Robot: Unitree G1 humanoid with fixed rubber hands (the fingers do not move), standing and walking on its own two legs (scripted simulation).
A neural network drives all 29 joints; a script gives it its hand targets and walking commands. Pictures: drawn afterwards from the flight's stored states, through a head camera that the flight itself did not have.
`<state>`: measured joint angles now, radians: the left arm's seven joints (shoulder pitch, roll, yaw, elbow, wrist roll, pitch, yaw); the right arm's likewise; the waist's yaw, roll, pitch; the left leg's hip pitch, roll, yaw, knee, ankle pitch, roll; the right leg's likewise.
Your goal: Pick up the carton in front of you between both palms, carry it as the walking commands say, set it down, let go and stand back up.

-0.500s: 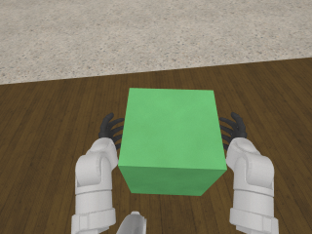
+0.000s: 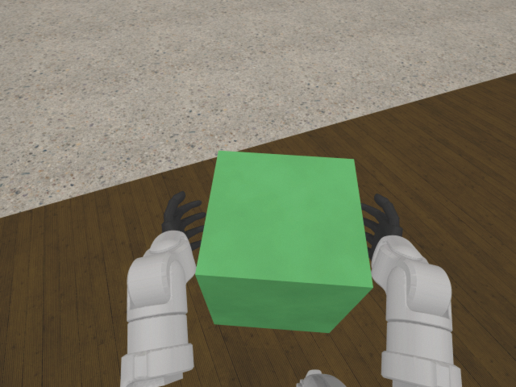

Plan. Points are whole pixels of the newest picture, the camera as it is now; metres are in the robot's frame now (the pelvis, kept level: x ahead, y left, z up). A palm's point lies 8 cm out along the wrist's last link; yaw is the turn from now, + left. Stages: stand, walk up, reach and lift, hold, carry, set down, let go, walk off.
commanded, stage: carry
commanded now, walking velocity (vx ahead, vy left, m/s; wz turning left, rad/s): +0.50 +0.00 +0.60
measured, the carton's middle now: (278, 248) +0.35 -0.02 +0.00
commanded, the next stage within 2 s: none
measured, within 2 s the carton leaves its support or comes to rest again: neither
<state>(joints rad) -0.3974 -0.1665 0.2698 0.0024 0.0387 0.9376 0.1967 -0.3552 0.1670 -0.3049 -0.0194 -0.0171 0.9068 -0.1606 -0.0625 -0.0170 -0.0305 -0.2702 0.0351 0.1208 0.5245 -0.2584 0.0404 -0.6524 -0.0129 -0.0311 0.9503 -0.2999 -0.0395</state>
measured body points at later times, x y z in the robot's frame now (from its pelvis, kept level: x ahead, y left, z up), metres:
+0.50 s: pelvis +0.28 +0.01 -0.02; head +0.32 +0.00 +0.42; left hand +0.56 +0.26 +0.06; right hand +0.66 -0.05 +0.05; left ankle +0.38 +0.15 -0.71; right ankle +0.20 -0.09 -0.75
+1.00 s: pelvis +0.55 +0.14 -0.05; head +0.58 +0.16 +0.40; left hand +0.80 +0.41 +0.01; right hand +0.92 +0.13 +0.02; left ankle +0.48 +0.13 -0.78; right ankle +0.72 +0.04 -0.72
